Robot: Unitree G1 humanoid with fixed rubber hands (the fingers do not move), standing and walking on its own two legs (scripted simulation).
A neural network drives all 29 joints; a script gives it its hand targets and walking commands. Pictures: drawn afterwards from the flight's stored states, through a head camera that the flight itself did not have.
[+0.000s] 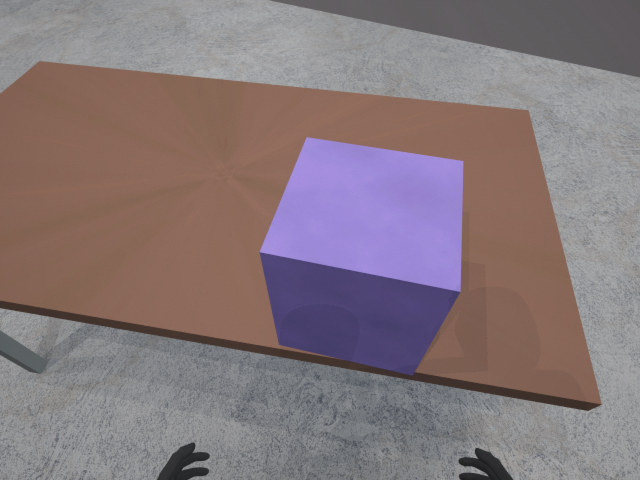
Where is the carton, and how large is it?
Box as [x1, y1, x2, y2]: [260, 137, 462, 375]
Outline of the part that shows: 307,137 260,250 260,256 279,344 412,375 460,291 462,161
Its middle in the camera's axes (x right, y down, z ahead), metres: +0.06 +0.03 +0.56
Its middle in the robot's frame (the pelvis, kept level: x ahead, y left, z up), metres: +0.40 -0.04 +0.01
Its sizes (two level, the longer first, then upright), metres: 0.210 0.200 0.250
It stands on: a table, 0.64 m high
